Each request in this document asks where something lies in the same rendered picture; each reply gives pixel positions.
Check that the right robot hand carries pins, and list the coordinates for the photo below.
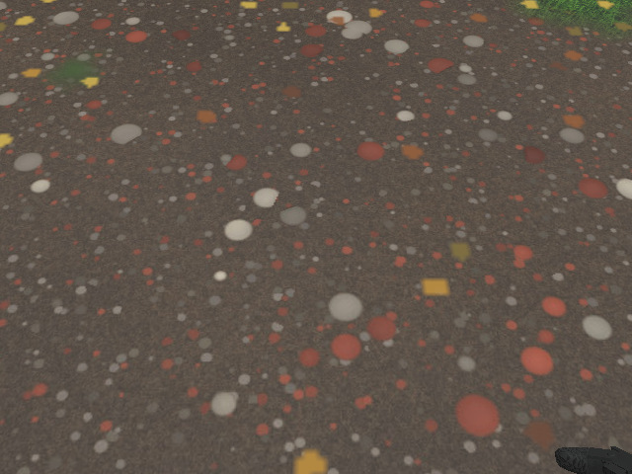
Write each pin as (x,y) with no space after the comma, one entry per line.
(584,460)

